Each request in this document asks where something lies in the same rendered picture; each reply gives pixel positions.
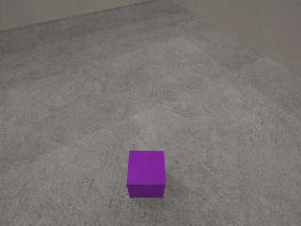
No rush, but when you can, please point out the carton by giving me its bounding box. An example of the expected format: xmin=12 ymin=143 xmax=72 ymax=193
xmin=126 ymin=151 xmax=166 ymax=198

